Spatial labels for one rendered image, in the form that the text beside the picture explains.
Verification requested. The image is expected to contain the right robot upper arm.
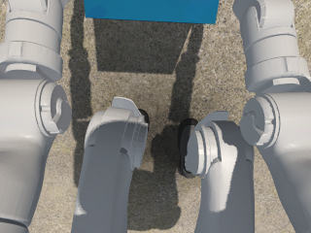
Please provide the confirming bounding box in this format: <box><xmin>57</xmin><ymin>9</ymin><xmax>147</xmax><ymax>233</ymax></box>
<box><xmin>239</xmin><ymin>91</ymin><xmax>311</xmax><ymax>233</ymax></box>

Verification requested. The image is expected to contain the robot right foot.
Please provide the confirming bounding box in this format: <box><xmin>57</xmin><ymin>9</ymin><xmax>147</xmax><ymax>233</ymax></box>
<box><xmin>177</xmin><ymin>117</ymin><xmax>198</xmax><ymax>179</ymax></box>

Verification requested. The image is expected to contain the robot right forearm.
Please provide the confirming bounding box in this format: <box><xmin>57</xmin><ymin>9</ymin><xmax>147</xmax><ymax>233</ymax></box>
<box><xmin>232</xmin><ymin>0</ymin><xmax>311</xmax><ymax>95</ymax></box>

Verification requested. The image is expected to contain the carton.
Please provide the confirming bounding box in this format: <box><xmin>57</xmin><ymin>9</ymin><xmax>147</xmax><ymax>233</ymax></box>
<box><xmin>84</xmin><ymin>0</ymin><xmax>220</xmax><ymax>24</ymax></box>

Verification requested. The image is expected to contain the robot foot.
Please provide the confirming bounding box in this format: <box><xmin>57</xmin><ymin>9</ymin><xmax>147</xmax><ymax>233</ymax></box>
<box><xmin>177</xmin><ymin>117</ymin><xmax>198</xmax><ymax>179</ymax></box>
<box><xmin>134</xmin><ymin>109</ymin><xmax>150</xmax><ymax>170</ymax></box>

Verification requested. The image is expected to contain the robot left forearm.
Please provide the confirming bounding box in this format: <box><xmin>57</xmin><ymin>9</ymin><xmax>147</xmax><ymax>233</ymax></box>
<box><xmin>0</xmin><ymin>0</ymin><xmax>69</xmax><ymax>82</ymax></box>

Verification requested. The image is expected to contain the robot left foot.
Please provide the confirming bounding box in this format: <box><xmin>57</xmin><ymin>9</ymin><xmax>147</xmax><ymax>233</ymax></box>
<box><xmin>134</xmin><ymin>109</ymin><xmax>150</xmax><ymax>170</ymax></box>

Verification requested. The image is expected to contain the left robot upper arm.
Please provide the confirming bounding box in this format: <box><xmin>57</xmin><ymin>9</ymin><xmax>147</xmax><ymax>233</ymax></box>
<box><xmin>0</xmin><ymin>79</ymin><xmax>72</xmax><ymax>233</ymax></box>

